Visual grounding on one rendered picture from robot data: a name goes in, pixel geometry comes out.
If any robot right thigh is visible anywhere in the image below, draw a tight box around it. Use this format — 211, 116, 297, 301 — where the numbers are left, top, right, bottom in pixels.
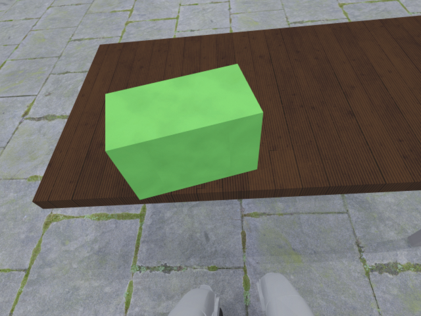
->
256, 273, 314, 316

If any table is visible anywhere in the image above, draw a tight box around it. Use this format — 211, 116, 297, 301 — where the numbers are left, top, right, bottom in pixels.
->
32, 15, 421, 246

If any left robot shin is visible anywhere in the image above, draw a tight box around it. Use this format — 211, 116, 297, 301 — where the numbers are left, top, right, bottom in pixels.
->
200, 285, 213, 292

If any carton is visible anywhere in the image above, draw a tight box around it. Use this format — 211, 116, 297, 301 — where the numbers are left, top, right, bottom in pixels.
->
105, 64, 263, 200

